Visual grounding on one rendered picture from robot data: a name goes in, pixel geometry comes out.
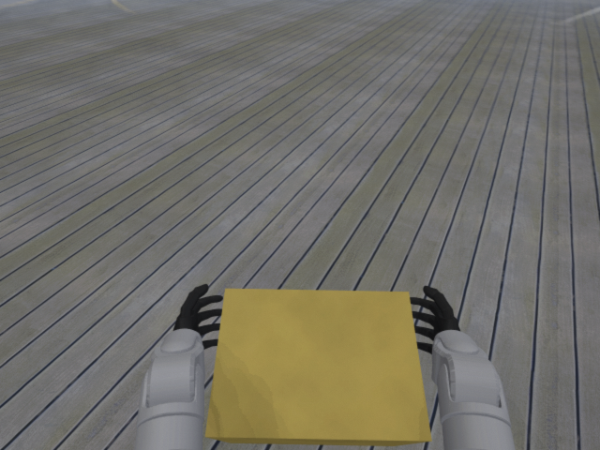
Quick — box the robot left forearm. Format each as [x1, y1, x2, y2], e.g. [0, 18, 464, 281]
[134, 329, 205, 450]

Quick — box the robot left hand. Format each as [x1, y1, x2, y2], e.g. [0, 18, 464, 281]
[173, 284, 223, 349]

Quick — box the carton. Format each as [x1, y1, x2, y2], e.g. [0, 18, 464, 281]
[205, 289, 432, 446]

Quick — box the robot right hand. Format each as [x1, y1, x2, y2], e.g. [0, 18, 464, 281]
[410, 286, 461, 354]

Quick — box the robot right forearm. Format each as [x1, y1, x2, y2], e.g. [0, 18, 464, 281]
[431, 330, 516, 450]

